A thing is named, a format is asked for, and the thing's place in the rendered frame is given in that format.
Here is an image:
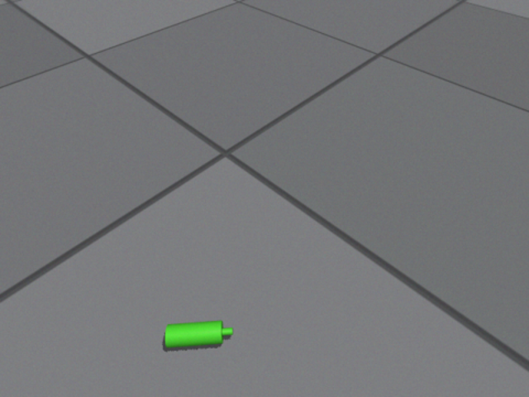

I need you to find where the bottle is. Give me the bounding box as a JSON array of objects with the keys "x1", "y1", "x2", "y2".
[{"x1": 165, "y1": 320, "x2": 233, "y2": 348}]

